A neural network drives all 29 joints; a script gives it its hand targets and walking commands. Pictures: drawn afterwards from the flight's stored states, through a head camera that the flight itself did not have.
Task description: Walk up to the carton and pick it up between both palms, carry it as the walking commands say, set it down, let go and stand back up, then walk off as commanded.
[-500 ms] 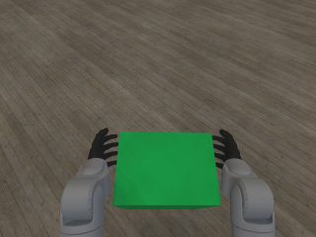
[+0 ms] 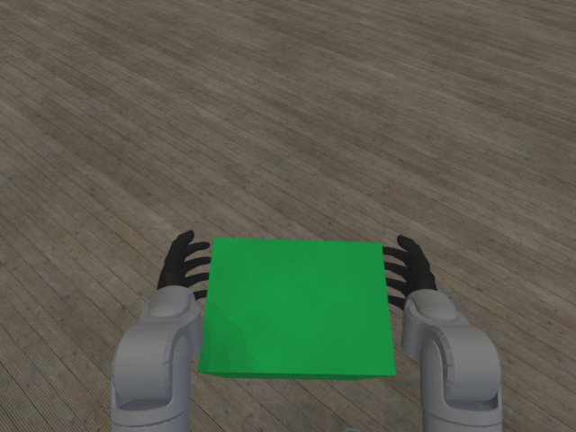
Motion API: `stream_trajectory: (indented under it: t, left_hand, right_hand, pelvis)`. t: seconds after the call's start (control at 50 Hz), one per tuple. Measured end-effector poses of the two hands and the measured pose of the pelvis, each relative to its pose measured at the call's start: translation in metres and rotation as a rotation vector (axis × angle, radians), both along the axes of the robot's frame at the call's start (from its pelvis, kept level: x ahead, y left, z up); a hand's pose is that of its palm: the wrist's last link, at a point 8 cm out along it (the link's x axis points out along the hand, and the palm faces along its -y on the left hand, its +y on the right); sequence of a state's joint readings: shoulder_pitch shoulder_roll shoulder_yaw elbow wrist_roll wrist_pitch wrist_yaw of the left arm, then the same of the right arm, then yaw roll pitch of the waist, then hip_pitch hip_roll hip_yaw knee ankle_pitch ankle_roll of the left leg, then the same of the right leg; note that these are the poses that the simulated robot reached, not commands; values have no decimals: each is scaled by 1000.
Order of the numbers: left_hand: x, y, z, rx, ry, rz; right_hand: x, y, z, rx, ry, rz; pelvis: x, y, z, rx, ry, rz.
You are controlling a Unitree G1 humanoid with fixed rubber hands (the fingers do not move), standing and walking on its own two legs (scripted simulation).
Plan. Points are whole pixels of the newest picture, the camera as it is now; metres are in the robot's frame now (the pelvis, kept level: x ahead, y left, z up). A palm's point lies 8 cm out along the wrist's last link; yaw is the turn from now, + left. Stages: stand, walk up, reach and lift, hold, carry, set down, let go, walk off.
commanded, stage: carry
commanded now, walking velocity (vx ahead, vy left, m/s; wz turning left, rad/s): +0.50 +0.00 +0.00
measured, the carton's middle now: (293, 318) +0.28 +0.00 +0.01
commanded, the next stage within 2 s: none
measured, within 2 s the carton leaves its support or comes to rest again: neither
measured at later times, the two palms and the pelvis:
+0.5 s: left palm (200, 129) +0.59 +0.16 +0.10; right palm (358, 129) +0.60 -0.13 +0.09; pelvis +0.33 +0.00 -0.01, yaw +3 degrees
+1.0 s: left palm (209, 79) +0.76 +0.16 +0.10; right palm (345, 83) +0.77 -0.12 +0.10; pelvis +0.50 +0.01 -0.01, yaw +2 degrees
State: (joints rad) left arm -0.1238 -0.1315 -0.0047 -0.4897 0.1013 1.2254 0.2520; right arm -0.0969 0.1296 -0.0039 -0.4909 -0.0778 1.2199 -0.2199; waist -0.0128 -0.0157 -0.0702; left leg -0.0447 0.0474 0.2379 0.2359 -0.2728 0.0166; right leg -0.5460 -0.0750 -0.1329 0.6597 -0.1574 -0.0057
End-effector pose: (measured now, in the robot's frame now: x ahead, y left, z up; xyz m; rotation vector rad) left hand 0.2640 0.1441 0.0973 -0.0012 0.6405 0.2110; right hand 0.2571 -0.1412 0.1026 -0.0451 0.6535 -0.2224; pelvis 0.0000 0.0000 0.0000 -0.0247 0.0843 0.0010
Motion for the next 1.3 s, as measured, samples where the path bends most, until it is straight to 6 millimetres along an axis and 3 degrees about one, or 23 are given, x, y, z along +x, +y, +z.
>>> stream_trajectory:
  t: [0.14, 0.22, 0.3, 0.44, 0.54, 0.58, 0.74, 0.84, 0.94, 1.12, 1.3]
  left_hand:
    - [104, -12, -13, 24, -23, 33]
    - [146, -12, -20, 27, 59, 62]
    - [187, -3, -10, 21, 68, 102]
    - [279, 8, 5, 19, 6, 81]
    - [351, 23, -5, 10, -27, 36]
    - [374, 26, -12, -7, 0, 32]
    - [435, 24, -9, -11, 15, 12]
    - [462, 22, 1, 12, -2, 14]
    - [483, 22, 6, 23, -6, 34]
    - [506, 16, -11, 26, 45, 25]
    - [506, 12, -29, 23, 43, 10]
  right_hand:
    - [115, -12, -22, 21, -23, 32]
    - [171, -11, -30, 21, 58, 59]
    - [224, -2, -23, 29, 67, 104]
    - [313, 8, -8, 44, 3, 83]
    - [371, 23, -12, 21, -32, 36]
    - [390, 26, -14, 4, -4, 26]
    - [445, 24, -10, -4, 14, 3]
    - [474, 22, -6, 22, -3, 14]
    - [499, 23, -3, 28, -7, 29]
    - [524, 16, -20, 29, 41, 25]
    - [521, 11, -37, 33, 37, 28]
  pelvis:
    - [112, -20, -27, -1, -28, 42]
    - [159, -27, -16, 9, -14, 69]
    - [206, -28, -2, 28, -6, 80]
    - [294, -11, 1, 42, -6, 70]
    - [361, 14, -16, 30, -29, 28]
    - [378, 19, -16, 33, -20, 22]
    - [429, 22, -7, 36, -11, 7]
    - [465, 19, -7, 33, -15, 23]
    - [489, 16, -8, 28, -1, 26]
    - [503, 10, -8, 29, 2, 25]
    - [499, 7, -11, 28, -3, 23]
